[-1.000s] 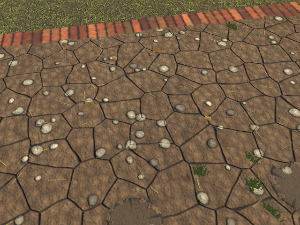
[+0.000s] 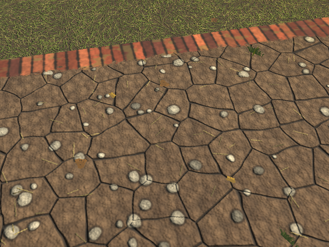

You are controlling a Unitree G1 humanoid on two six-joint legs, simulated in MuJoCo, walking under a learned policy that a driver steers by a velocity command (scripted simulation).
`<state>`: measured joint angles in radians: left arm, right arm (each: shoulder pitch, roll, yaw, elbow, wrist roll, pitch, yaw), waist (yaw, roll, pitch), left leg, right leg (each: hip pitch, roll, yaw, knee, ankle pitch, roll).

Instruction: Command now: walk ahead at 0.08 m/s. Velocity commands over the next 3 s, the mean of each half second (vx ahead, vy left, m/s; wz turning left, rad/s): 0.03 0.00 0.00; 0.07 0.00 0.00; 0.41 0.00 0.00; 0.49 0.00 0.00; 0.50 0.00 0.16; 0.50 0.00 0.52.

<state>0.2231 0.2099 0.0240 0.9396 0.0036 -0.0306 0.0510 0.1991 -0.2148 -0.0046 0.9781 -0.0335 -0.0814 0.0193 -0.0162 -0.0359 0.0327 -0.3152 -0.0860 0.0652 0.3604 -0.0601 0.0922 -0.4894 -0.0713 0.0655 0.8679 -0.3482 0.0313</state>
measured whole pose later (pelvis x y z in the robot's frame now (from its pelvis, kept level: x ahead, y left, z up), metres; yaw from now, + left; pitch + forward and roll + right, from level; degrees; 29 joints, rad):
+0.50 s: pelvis +0.07 -0.03 +0.00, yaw +0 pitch +0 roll +0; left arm 0.28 0.16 0.03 1.06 0.00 -0.03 0.04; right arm 0.22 -0.20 -0.01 1.05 0.00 -0.02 -0.03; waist 0.00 0.00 0.03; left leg -0.26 -0.02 0.03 0.50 -0.24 0.03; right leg -0.22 0.00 -0.01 0.51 -0.29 -0.01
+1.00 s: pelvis +0.10 -0.04 -0.01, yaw +0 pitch +0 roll +0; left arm 0.32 0.16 0.04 1.09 -0.02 -0.06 0.03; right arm 0.30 -0.20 -0.04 1.10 0.02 -0.06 -0.03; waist -0.01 0.01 0.00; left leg -0.24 -0.02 0.02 0.57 -0.33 0.05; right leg -0.26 0.01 -0.02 0.71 -0.45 -0.08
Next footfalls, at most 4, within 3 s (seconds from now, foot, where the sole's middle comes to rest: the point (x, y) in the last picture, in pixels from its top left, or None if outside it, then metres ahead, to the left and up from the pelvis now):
0.12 right None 0.10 -0.14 -0.77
1.58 left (151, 234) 0.53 0.07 -0.77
2.12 right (204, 167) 0.84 -0.18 -0.77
2.72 left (148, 122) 1.12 0.08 -0.77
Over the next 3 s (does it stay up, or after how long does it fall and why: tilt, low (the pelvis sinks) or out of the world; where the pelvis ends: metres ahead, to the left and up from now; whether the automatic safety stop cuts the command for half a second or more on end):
stays up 1.13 0.02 0.01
